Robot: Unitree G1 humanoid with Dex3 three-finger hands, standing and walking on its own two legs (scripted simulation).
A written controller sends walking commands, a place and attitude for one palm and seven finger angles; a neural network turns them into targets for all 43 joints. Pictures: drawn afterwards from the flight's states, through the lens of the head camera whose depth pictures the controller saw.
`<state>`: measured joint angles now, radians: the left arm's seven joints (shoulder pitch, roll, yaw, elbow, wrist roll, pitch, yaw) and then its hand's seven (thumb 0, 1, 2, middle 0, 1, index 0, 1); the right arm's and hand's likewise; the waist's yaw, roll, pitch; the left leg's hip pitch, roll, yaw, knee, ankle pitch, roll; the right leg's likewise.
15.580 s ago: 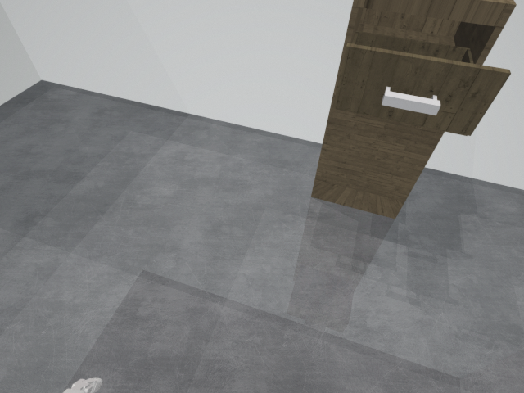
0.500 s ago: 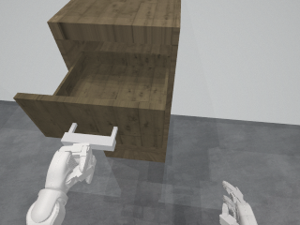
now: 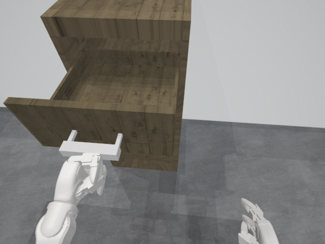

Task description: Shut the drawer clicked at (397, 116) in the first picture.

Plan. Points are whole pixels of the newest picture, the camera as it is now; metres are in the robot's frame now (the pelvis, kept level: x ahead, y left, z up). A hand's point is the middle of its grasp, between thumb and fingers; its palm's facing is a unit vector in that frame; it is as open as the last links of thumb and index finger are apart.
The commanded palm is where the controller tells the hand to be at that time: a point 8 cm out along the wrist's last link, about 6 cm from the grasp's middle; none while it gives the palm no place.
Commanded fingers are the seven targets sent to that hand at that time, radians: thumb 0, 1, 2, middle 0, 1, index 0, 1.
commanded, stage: bring the fist close to the handle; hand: left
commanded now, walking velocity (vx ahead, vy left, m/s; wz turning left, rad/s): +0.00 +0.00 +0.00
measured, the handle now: (93, 142) +0.33 +0.19 +0.07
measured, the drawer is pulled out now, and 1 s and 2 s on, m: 0.28 0.20 0.09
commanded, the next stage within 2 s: push the drawer shut in 0.06 s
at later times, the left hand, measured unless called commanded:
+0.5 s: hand (102, 172) +0.26 +0.15 +0.07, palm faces -0.05 -1.00 -0.06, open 2.9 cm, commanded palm +0.26 +0.21 +0.07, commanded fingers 0.00 0.90 0.90 -1.40 -1.60 -1.40 -1.60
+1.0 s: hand (109, 144) +0.33 +0.15 +0.07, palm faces -0.07 -1.00 -0.05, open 2.9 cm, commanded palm +0.32 +0.20 +0.07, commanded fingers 0.00 0.90 0.90 -1.40 -1.60 -1.40 -1.60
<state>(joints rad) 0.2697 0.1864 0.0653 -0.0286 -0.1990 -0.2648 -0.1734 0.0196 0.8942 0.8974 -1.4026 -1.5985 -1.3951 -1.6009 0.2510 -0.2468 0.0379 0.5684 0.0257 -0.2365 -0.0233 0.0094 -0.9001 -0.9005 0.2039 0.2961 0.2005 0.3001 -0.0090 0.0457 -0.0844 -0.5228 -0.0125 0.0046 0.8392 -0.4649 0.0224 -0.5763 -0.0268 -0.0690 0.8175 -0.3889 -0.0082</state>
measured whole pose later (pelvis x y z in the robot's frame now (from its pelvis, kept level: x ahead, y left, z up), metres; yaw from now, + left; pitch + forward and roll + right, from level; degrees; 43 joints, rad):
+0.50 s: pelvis -0.01 -0.01 +0.00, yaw +1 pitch +8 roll +0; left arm 0.11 0.22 0.10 0.13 -0.22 -0.29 -0.22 -0.04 0.78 0.91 -1.40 -1.60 -1.40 -1.60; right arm 0.22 -0.27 0.04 0.61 0.04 -0.22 -0.05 0.01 -0.90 -0.90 0.20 0.30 0.20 0.30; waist 0.00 0.04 -0.06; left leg -0.54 -0.01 -0.02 0.84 -0.45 0.00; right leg -0.58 -0.03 -0.10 0.82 -0.38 -0.03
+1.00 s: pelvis -0.02 -0.01 +0.00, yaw +0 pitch +9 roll +0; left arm -0.25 0.25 0.14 0.50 -0.20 -0.31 -0.21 -0.03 0.74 0.89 -1.40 -1.60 -1.39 -1.60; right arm 0.27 -0.27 0.04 0.63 0.04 -0.17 -0.04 0.01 -0.90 -0.90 0.20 0.30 0.20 0.30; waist -0.03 0.03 -0.05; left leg -0.55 -0.01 0.01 0.81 -0.42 0.01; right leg -0.60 -0.03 -0.07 0.80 -0.35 -0.02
